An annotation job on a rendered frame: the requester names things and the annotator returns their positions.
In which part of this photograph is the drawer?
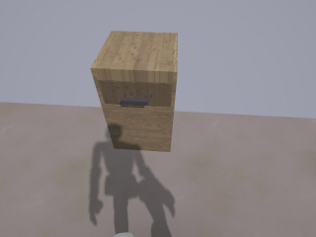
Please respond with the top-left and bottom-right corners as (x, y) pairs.
(99, 80), (172, 108)

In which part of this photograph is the cabinet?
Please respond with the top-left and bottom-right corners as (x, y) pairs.
(90, 31), (178, 152)

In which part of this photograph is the handle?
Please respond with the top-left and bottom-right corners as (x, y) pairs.
(120, 93), (148, 106)

